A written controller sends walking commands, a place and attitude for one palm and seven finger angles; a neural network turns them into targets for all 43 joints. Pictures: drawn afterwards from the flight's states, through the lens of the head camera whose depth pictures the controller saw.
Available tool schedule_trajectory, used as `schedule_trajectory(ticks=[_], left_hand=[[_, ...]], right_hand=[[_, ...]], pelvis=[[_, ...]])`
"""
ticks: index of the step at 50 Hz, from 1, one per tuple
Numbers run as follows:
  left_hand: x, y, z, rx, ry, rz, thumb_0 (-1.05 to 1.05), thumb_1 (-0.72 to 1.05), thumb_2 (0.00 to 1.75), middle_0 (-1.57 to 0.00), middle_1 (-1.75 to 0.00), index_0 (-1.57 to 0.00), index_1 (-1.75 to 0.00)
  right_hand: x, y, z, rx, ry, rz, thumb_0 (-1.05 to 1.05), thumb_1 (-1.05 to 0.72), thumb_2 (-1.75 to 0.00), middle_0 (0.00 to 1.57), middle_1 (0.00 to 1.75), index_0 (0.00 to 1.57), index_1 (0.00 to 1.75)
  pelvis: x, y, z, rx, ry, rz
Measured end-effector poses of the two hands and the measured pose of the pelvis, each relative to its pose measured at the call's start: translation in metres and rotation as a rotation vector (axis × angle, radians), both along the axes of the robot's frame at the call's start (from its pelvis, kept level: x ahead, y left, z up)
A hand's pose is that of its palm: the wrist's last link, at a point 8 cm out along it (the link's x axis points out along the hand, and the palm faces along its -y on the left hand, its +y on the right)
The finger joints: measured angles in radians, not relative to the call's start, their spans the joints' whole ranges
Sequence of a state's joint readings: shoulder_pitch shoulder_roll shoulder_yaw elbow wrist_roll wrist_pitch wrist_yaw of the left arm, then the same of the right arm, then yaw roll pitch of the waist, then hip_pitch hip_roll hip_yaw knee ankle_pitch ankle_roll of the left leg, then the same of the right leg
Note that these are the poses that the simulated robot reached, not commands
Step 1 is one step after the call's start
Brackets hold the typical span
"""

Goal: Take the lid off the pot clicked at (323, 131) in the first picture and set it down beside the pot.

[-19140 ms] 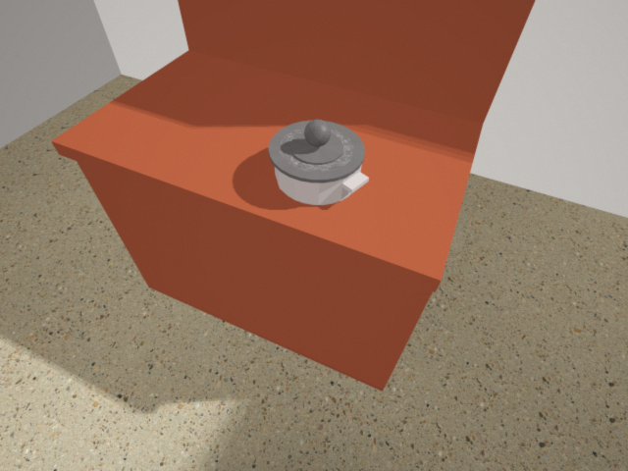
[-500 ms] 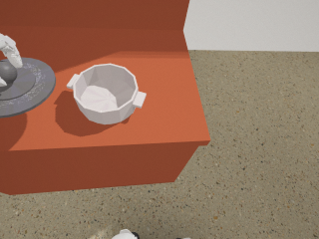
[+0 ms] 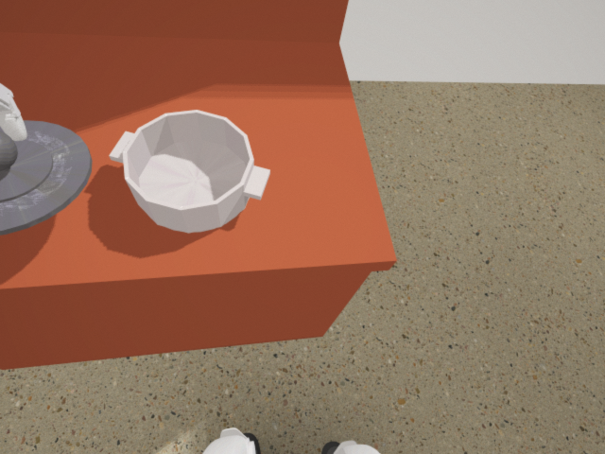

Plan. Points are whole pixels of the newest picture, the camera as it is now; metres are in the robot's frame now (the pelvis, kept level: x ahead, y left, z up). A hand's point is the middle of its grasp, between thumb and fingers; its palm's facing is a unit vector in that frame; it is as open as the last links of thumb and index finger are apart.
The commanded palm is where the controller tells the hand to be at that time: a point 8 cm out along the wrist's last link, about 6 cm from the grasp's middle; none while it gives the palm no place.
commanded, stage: lower the lid onto the table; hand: left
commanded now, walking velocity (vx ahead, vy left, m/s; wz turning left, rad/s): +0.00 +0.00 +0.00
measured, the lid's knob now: out of the picture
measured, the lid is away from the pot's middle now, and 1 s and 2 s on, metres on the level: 0.23 0.23 0.24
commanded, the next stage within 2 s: open the fingers wide in 1.04 s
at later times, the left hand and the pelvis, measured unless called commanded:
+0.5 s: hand out of the picture +0.47 +0.36 +0.06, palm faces -0.49 -0.12 -0.86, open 8.3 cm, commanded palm +0.56 +0.36 +0.13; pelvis +0.00 +0.01 -0.01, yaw +0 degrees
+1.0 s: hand out of the picture +0.47 +0.36 +0.03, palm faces -0.49 -0.12 -0.86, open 8.3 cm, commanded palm +0.56 +0.35 +0.10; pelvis -0.01 +0.01 -0.02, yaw -1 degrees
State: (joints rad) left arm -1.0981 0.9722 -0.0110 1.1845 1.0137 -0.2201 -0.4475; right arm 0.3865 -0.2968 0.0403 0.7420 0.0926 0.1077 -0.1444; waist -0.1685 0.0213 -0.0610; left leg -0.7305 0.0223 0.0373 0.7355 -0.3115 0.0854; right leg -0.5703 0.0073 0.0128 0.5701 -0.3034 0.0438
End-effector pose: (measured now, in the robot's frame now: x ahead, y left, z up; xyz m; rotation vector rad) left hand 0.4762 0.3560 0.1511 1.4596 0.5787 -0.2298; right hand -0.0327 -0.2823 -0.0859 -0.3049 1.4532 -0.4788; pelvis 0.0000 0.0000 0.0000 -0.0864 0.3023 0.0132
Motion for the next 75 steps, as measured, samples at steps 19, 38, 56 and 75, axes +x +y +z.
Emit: schedule_trajectory(ticks=[19,38,56,75], left_hand=[[0.002,0.005,-0.026,-0.013,0.005,-0.01,-0.02,0.23,0.72,-0.59,-1.01,-0.54,-0.96],[0.002,0.004,-0.046,-0.017,0.003,-0.024,-0.02,0.23,0.72,-0.59,-1.01,-0.54,-0.96],[0.001,0.003,-0.064,-0.012,0.001,-0.034,-0.01,0.22,0.72,-0.6,-1.02,-0.55,-0.97],[-0.036,0.004,-0.065,-0.007,-0.026,-0.013,-0.01,0.29,0.7,-0.56,-1.02,-0.5,-0.98]], right_hand=[[0.006,0.006,-0.005,-0.008,-0.005,0.006,0.0,-0.9,-0.9,0.21,0.3,0.21,0.3],[-0.006,0.012,-0.009,-0.011,0.023,-0.001,0.0,-0.9,-0.9,0.21,0.3,0.21,0.3],[-0.017,0.015,-0.013,-0.02,0.039,-0.007,0.0,-0.9,-0.9,0.21,0.3,0.21,0.3],[0.019,0.015,-0.02,0.045,-0.049,0.056,0.0,-0.9,-0.9,0.21,0.3,0.21,0.3]], pelvis=[[-0.002,0.003,-0.007,-0.012,0.029,-0.001],[-0.008,0.008,-0.013,-0.022,0.052,-0.003],[-0.015,0.009,-0.021,-0.031,0.073,-0.006],[-0.022,0.008,-0.017,-0.024,0.028,0.014]])
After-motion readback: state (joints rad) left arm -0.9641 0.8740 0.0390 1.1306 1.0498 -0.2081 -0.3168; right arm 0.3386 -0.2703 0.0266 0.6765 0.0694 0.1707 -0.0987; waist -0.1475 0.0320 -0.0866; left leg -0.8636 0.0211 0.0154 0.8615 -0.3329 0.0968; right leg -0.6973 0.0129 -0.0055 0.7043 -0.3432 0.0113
